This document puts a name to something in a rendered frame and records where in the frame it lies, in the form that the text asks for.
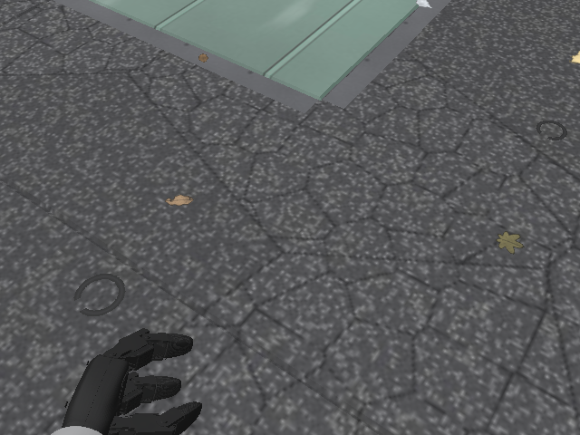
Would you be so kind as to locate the robot left hand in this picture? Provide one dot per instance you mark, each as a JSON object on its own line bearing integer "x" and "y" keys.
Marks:
{"x": 107, "y": 389}

